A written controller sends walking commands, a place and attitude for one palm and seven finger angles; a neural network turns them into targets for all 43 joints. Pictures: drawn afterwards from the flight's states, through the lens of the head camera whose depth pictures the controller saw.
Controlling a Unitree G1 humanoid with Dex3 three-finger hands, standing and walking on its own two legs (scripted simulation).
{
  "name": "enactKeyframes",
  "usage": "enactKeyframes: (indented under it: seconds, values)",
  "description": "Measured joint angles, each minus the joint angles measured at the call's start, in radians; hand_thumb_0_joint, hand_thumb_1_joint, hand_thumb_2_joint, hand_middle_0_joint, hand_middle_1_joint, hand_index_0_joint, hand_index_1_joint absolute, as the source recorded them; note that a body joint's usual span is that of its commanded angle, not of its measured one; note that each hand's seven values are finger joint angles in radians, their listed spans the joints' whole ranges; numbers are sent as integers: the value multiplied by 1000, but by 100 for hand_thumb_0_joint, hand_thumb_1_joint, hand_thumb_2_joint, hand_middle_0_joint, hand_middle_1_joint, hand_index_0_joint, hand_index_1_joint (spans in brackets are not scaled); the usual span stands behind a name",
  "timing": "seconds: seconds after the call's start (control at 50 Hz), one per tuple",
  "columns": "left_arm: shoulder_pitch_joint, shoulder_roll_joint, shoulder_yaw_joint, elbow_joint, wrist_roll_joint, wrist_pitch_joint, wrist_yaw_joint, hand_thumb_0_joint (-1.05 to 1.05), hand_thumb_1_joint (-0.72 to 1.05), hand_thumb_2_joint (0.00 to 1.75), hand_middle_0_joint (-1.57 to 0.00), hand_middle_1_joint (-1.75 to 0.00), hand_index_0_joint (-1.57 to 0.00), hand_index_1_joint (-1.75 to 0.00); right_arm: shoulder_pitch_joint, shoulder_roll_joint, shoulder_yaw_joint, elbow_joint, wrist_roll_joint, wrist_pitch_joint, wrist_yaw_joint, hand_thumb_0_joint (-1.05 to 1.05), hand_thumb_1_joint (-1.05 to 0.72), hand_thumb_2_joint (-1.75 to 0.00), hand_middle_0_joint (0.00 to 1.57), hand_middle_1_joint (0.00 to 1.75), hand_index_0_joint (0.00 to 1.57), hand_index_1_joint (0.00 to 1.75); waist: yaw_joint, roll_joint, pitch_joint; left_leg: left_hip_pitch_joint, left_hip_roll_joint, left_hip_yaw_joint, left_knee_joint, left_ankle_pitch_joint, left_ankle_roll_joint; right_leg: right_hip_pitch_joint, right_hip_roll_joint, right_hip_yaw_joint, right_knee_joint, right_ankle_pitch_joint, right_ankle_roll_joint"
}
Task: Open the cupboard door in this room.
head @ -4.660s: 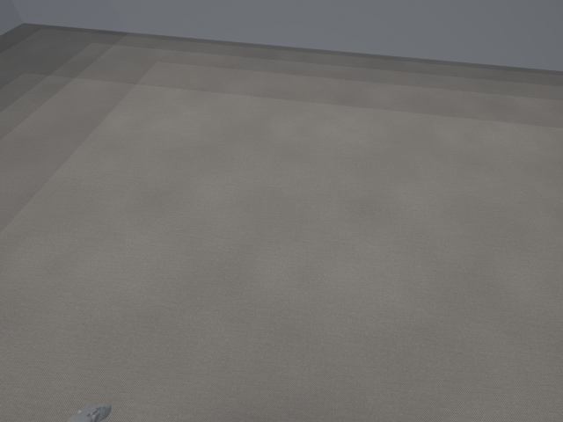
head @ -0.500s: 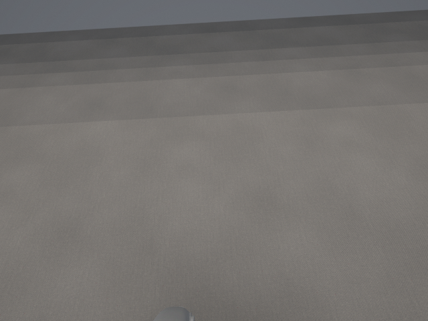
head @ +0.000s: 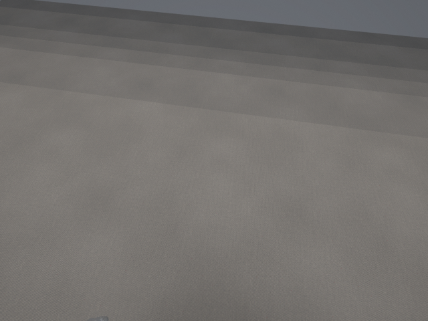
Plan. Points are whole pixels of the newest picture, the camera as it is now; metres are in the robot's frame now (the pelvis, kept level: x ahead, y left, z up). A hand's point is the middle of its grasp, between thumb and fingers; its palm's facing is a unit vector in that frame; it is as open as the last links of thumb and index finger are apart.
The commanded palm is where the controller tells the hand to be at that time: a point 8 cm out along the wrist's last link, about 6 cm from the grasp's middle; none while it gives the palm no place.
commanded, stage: turn or walk to find it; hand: left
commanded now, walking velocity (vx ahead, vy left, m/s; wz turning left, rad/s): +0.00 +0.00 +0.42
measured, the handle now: out of the picture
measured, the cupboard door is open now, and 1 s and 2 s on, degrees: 0 0 0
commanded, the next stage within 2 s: none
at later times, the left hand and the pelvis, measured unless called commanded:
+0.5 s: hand out of the picture -0.05 +0.21 -0.19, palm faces +0.29 -0.93 -0.22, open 7.4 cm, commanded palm none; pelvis -0.03 +0.00 -0.01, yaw +15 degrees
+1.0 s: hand out of the picture -0.03 +0.20 -0.15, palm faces +0.43 -0.86 -0.28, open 7.4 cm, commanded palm none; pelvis -0.05 -0.02 -0.01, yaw +26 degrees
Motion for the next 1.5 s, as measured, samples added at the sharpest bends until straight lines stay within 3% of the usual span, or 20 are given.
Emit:
enactKeyframes:
  seconds: [0.1,0.16,0.22,0.26,0.4,0.48,0.5,0.56,0.62,0.74,0.88,0.94,0.96,1.0,1.04,1.14,1.32,1.4,1.46,1.5]
  values:
    - [-7,-27,-12,-29,3,-31,4,0,91,90,-20,-30,-20,-30,26,-16,-17,0,7,14,6,0,-90,-90,20,30,21,30,-6,30,-15,-57,-15,-40,85,-31,-23,106,24,-21,-249,140,-27]
    - [7,-50,-25,-38,10,-38,5,0,90,90,-20,-30,-20,-30,40,-32,-33,9,5,36,8,0,-90,-90,20,30,21,30,-7,47,-18,-149,-27,-45,353,-209,-33,111,12,-60,-231,122,-77]
    - [29,-62,-30,-32,10,-38,8,0,90,90,-20,-30,-21,-30,45,-46,-42,23,3,44,16,0,-90,-90,20,30,20,30,-7,46,-15,-213,-9,-24,582,-181,-50,141,-2,-88,-272,137,-84]
    - [40,-66,-32,-23,12,-39,10,0,90,90,-20,-30,-21,-30,48,-51,-43,30,3,45,18,0,-90,-90,20,30,20,30,-9,39,-10,-221,12,-13,632,-160,-65,156,-12,-108,-293,148,-82]
    - [66,-52,-28,8,20,-39,6,0,90,90,-20,-30,-21,-30,33,-48,-32,47,11,49,16,0,-91,-90,19,30,20,30,10,-4,15,-122,55,40,402,-218,-81,160,-61,-167,-286,145,-63]
    - [83,-23,-15,28,17,-29,4,0,90,90,-20,-30,-21,-30,13,-40,-20,32,14,30,16,0,-91,-90,19,30,20,30,21,-27,20,-19,54,83,149,-123,-65,130,-94,-200,-213,113,-33]
    - [89,-12,-10,30,12,-23,3,0,90,90,-20,-30,-21,-30,8,-38,-18,26,12,20,16,0,-91,-90,19,30,20,30,22,-36,17,-8,48,86,108,-72,-33,109,-107,-201,-173,96,-24]
    - [86,20,4,51,8,13,9,0,90,90,-20,-30,-21,-30,-12,-14,-9,11,8,-1,11,0,-91,-90,19,30,20,30,33,-64,21,-24,33,91,134,-93,9,11,-84,-98,59,-71,-6]
    - [71,33,13,65,8,23,4,0,91,90,-20,-30,-20,-30,-13,1,0,2,6,-9,-1,0,-90,-90,20,30,20,30,28,-57,13,-7,26,73,77,-66,10,-57,-51,-42,220,-27,-1]
    - [34,27,11,40,5,9,-1,0,91,90,-20,-30,-20,-30,0,12,8,2,7,-13,-5,0,-90,-90,20,30,21,30,18,-31,-2,19,2,32,-27,8,23,-63,-25,-1,188,26,12]
    - [-21,-9,-1,-1,-1,1,3,0,91,90,-20,-30,-20,-30,28,5,-3,7,0,2,-1,0,-90,-90,20,30,21,30,-14,6,-10,-11,-23,-24,-29,37,9,14,11,13,-8,7,1]
    - [-29,-25,-9,-21,-4,-14,4,0,91,90,-20,-30,-20,-30,45,-4,-12,10,1,11,2,0,-90,-90,20,30,21,30,-20,20,-17,-42,-35,-47,2,35,-9,89,28,5,-187,88,-10]
    - [-26,-29,-12,-28,-2,-23,5,0,91,90,-20,-30,-20,-30,53,-9,-17,10,4,14,4,0,-90,-90,20,30,21,30,-19,25,-21,-61,-40,-54,29,26,-17,118,30,-1,-259,122,-36]
    - [-21,-49,-20,-30,5,-35,8,0,91,90,-20,-30,-20,-30,60,-23,-28,17,7,24,5,0,-90,-90,20,30,21,30,-20,49,-16,-112,-41,-64,163,-111,-30,122,34,-26,-255,126,-81]
    - [-4,-61,-26,-33,6,-37,8,0,90,90,-20,-30,-20,-30,68,-33,-37,26,3,40,8,0,-90,-90,20,30,20,30,-17,50,-19,-176,-45,-51,371,-188,-37,134,21,-44,-265,125,-91]
    - [26,-73,-30,-11,10,-34,11,0,90,90,-20,-30,-21,-30,79,-52,-47,39,2,45,17,0,-90,-90,20,30,20,30,-24,44,-10,-235,9,-15,630,-144,-70,172,-5,-94,-313,146,-90]
    - [66,-47,-22,22,20,-39,5,0,90,90,-20,-30,-21,-30,31,-48,-29,54,13,45,12,0,-91,-90,19,30,20,30,14,-10,21,-84,56,46,319,-216,-82,155,-68,-166,-270,124,-67]
    - [90,-12,-7,40,10,-24,4,0,90,90,-20,-30,-21,-30,-3,-42,-18,28,13,16,13,0,-91,-90,19,30,20,30,24,-30,18,13,47,81,77,-54,-44,109,-97,-190,-165,80,-36]
    - [88,21,5,60,7,10,11,0,90,90,-20,-30,-21,-30,-28,-19,-8,13,9,-4,8,0,-91,-90,19,30,20,30,38,-60,21,2,33,83,107,-90,-11,15,-78,-92,63,-78,-12]
    - [80,31,10,71,6,21,8,0,90,90,-20,-30,-20,-30,-32,-9,-3,4,6,-9,0,0,-90,-90,20,30,20,30,35,-55,14,10,33,68,82,-86,-7,-32,-55,-55,179,-63,-6]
